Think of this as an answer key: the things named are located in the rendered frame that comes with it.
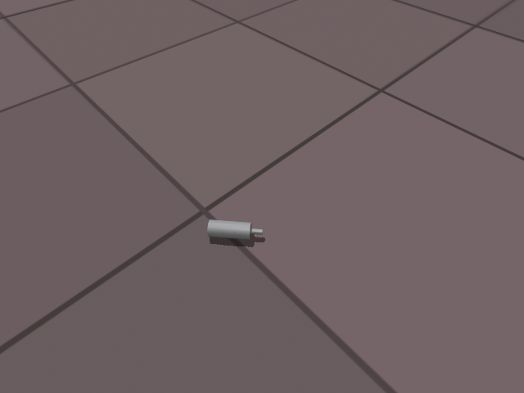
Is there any bottle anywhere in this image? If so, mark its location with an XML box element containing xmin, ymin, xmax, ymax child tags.
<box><xmin>207</xmin><ymin>219</ymin><xmax>263</xmax><ymax>240</ymax></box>

